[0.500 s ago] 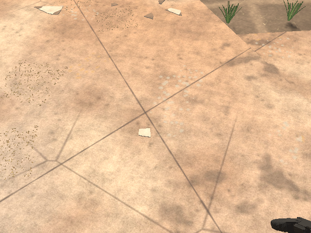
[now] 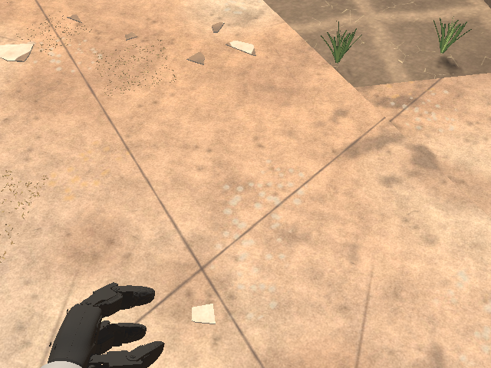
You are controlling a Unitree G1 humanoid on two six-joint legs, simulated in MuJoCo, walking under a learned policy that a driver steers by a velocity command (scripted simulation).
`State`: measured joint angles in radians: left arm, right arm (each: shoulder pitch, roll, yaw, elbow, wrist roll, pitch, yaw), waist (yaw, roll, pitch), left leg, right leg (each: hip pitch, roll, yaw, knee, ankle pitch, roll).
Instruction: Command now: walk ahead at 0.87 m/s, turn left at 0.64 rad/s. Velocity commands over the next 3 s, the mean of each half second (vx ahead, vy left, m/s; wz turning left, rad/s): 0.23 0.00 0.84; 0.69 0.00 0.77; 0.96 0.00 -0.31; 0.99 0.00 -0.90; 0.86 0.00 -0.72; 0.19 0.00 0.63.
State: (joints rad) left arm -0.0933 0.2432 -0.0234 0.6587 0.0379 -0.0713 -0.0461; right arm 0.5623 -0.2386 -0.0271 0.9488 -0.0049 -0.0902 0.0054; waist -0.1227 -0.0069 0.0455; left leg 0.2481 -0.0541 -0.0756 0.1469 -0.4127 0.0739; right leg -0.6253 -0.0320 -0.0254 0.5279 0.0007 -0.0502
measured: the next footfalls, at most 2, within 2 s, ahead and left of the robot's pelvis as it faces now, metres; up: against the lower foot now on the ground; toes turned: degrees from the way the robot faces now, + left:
right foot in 0.02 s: +0.23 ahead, -0.12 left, +0.00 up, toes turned +0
left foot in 0.38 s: +0.41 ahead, +0.12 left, +0.01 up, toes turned +20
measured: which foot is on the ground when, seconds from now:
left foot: down 0.00-0.04, up 0.06-0.36, down 0.38-0.70, up 0.72-1.00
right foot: up 0.00-0.00, down 0.02-0.38, up 0.40-0.68, down 0.70-1.00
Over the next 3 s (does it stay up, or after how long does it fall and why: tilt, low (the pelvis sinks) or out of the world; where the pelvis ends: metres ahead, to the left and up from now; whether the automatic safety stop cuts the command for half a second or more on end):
stays up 1.72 0.75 0.01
